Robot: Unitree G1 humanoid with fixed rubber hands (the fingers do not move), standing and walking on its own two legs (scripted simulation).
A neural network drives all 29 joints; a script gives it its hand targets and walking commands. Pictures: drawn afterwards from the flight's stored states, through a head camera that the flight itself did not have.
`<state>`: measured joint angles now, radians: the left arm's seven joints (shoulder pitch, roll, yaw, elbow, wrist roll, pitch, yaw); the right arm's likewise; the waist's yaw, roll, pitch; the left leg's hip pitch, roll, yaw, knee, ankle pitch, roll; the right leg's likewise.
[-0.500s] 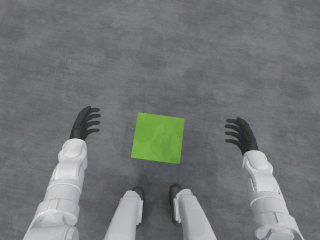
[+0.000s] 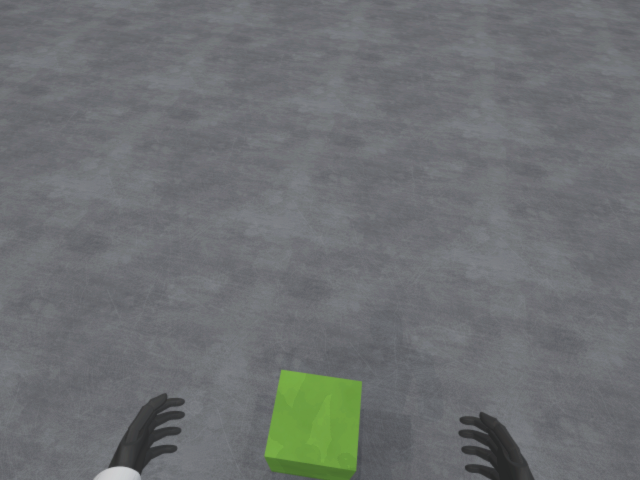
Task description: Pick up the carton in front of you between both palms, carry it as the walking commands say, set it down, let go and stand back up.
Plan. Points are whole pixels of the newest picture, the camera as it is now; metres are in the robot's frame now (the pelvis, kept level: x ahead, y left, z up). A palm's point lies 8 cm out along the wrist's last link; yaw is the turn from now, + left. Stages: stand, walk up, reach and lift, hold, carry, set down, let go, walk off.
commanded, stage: let go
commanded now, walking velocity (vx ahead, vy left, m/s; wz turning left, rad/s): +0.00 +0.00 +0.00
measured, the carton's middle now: (314, 428) +0.33 +0.00 -0.65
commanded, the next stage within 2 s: stand in 0.44 s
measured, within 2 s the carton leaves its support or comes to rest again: neither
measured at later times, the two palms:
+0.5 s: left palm out of the picture +0.13 +0.24 -0.08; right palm out of the picture +0.14 -0.25 -0.07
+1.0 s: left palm out of the picture +0.10 +0.29 -0.09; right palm out of the picture +0.13 -0.28 -0.09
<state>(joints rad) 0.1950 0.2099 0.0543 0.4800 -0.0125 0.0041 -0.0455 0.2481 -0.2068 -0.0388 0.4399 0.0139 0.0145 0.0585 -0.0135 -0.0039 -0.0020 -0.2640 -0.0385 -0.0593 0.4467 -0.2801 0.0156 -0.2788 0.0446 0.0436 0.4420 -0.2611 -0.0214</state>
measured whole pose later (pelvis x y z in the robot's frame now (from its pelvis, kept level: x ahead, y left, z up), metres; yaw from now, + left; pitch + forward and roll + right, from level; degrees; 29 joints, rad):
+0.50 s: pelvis -0.02 +0.00 +0.00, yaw +0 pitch -3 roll +0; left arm 0.22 0.24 0.03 0.54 0.03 0.07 -0.02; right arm 0.20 -0.23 -0.04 0.48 -0.03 0.13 0.01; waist -0.01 0.01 0.07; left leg -0.14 -0.03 -0.06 0.51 -0.31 0.01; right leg -0.15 0.05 0.03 0.49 -0.28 -0.02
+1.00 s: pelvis -0.01 +0.00 +0.00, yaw +1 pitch -1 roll +0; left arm 0.18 0.33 0.02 0.81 0.03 0.00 0.03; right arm 0.16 -0.34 -0.03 0.80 -0.03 0.00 -0.02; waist 0.01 0.01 0.01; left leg -0.14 -0.04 -0.06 0.45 -0.28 0.02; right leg -0.14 0.04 0.02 0.43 -0.26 -0.02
